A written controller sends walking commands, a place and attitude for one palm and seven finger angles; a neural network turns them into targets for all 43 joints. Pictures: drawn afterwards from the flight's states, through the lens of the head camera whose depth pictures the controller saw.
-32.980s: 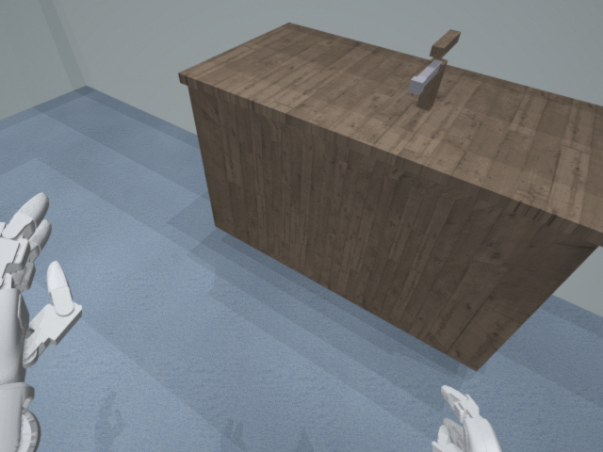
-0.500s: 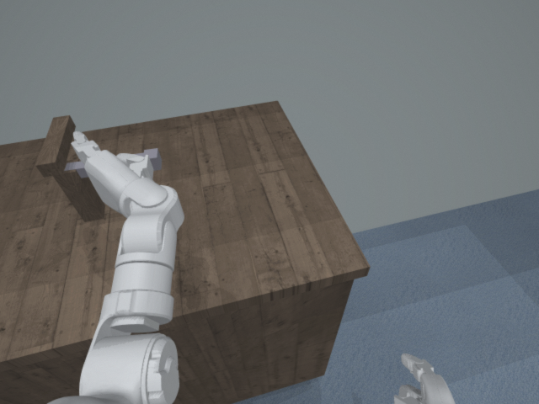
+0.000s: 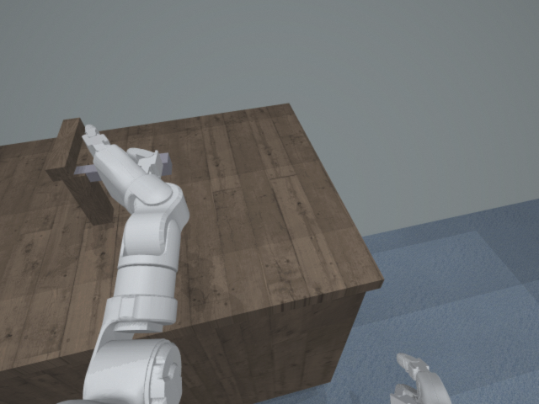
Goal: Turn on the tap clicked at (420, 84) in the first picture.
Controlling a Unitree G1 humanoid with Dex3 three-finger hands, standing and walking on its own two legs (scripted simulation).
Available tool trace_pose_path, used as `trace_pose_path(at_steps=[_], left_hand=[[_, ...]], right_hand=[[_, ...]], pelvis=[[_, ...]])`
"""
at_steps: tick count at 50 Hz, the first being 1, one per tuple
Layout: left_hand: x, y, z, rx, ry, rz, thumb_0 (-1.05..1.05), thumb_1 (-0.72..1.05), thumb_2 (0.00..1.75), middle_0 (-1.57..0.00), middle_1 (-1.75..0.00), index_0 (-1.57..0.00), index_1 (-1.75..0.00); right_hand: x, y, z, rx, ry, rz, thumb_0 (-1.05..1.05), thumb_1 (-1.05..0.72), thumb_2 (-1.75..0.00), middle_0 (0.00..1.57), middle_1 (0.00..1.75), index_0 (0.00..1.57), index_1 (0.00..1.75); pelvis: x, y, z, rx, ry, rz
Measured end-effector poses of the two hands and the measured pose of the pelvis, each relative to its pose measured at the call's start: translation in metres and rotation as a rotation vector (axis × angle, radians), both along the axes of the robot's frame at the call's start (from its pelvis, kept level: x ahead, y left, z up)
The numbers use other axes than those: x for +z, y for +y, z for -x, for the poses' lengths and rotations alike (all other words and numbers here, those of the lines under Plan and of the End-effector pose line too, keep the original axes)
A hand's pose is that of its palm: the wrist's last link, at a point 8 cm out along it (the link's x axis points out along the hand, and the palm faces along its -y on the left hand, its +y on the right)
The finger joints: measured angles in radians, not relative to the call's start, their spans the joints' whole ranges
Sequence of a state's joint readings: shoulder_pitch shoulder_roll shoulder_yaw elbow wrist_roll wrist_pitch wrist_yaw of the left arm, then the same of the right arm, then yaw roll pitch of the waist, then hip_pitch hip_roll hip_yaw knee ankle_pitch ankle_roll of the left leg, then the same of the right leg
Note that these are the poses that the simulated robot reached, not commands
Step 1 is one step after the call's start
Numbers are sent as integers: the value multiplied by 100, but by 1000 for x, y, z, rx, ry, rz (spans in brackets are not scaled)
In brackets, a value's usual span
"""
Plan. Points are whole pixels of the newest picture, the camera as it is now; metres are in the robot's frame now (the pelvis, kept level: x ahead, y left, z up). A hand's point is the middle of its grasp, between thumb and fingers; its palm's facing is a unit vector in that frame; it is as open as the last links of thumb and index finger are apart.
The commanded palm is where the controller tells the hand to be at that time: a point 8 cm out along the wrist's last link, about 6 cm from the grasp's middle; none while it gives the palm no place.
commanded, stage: lift the hand up off the lever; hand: left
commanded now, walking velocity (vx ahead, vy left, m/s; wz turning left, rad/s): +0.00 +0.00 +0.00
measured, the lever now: (163, 164) +0.46 +0.25 +0.11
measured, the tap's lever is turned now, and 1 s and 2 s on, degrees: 86 86 86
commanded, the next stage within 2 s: draw the hand back beside the body in 0.08 s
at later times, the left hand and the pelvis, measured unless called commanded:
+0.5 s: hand (145, 202) +0.32 +0.20 +0.17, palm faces +0.38 -0.91 -0.14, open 7.7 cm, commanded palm +0.27 +0.24 +0.18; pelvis -0.01 +0.00 +0.00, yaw -2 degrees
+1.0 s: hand (111, 250) +0.24 +0.21 +0.17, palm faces +0.34 -0.90 -0.27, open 7.6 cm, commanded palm +0.19 +0.26 +0.17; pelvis -0.03 +0.00 +0.00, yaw -2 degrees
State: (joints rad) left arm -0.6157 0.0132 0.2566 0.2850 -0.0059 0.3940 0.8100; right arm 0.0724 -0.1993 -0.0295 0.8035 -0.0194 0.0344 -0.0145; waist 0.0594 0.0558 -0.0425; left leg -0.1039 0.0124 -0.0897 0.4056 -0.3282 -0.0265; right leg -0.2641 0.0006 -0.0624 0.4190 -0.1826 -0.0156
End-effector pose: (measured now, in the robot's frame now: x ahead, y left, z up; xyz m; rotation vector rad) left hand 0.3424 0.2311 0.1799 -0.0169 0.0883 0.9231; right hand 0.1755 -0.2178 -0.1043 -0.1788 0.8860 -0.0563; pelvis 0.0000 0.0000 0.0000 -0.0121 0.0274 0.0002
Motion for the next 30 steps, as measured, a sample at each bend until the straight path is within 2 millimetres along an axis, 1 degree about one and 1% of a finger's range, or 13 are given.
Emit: trace_pose_path(at_steps=[4,10,12,15,17,18,21,23,26,28,30], left_hand=[[-2,3,4,0,-2,8,2,90,90,-15,-15,-15,-15],[2,2,16,-10,-28,-3,2,90,90,-15,-15,-15,-15],[5,-4,18,-101,-30,-62,2,91,90,-15,-15,-15,-15],[9,-16,19,-318,-54,-123,2,91,90,-15,-15,-15,-15],[9,-20,22,-436,-65,-111,2,90,90,-15,-15,-15,-16],[8,-20,25,-469,-66,-95,2,90,90,-15,-16,-15,-16],[4,-12,39,-489,-60,-81,2,90,90,-16,-16,-16,-17],[-1,0,51,-521,-73,-135,2,90,90,-16,-17,-16,-17],[-5,18,76,-541,-82,-242,2,90,90,-17,-18,-17,-18],[-3,25,92,-543,-100,-299,2,90,90,-17,-18,-17,-19],[0,28,104,-543,-128,-337,2,90,90,-17,-19,-17,-19]], right_hand=[[2,2,-5,9,-6,1,1,-91,-90,20,30,20,30],[5,9,-14,38,-30,-11,1,-91,-90,20,30,20,30],[7,11,-15,39,-32,-7,1,-91,-90,20,30,20,30],[12,10,-13,-1,-49,1,1,-91,-90,20,30,20,30],[16,9,-9,-35,-66,1,1,-90,-90,20,30,20,30],[18,7,-7,-50,-75,-1,1,-90,-90,20,30,20,30],[22,4,-1,-69,-100,-8,1,-90,-90,20,30,20,30],[24,1,4,-65,-118,-19,1,-90,-90,20,30,20,30],[23,-4,15,-57,-142,-23,1,-90,-90,20,30,20,30],[20,-7,24,-42,-139,-12,1,-90,-90,20,30,20,30],[16,-8,32,-23,-120,2,1,-91,-90,20,30,20,30]], pelvis=[[0,1,-1,0,-5,0],[0,2,0,9,-18,-1],[0,2,2,11,-24,-4],[0,0,3,-1,-43,-7],[0,0,4,-14,-57,-5],[0,0,5,-20,-62,-4],[0,-1,7,-30,-72,-4],[0,-2,10,-35,-75,-8],[-1,-2,16,-36,-87,-10],[-1,-2,20,-29,-98,-11],[-1,-1,25,-20,-107,-13]])
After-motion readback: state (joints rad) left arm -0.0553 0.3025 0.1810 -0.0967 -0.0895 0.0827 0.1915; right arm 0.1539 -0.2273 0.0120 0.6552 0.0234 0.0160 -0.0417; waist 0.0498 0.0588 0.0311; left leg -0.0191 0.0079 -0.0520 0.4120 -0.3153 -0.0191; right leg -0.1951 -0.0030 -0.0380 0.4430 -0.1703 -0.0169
